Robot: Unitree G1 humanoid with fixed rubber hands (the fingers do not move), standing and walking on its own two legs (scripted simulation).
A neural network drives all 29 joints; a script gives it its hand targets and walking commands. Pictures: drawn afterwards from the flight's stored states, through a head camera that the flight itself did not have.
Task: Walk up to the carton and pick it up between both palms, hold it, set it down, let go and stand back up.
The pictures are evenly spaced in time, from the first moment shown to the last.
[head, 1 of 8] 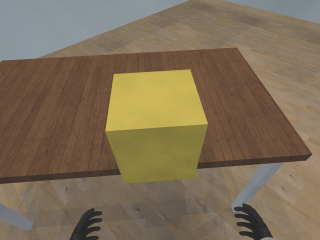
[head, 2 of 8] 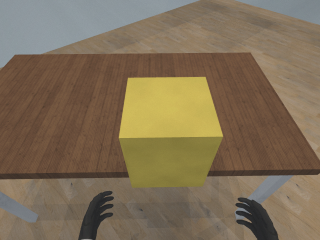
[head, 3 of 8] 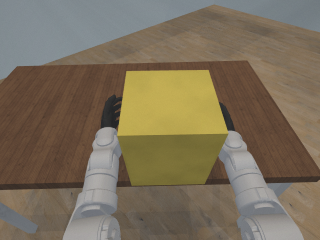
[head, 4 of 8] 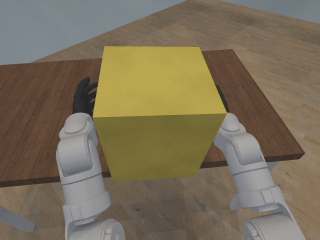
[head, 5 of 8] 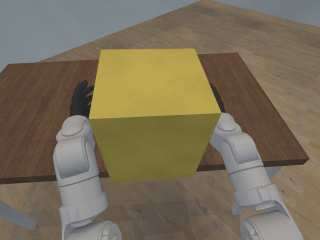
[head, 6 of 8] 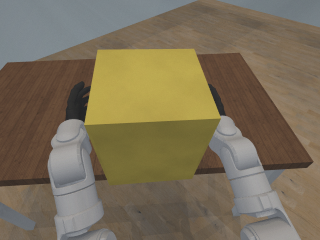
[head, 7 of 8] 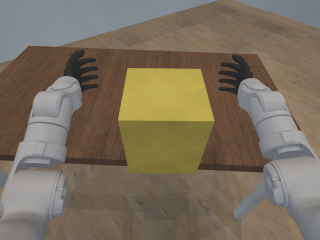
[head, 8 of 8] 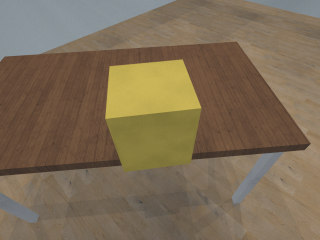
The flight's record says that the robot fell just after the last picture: no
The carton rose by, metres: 0.13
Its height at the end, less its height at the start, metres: +0.00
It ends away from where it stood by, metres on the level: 0.02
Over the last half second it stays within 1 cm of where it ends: yes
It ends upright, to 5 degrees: yes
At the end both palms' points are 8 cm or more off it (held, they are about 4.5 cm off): yes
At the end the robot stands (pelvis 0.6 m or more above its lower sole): yes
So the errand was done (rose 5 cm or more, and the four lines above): yes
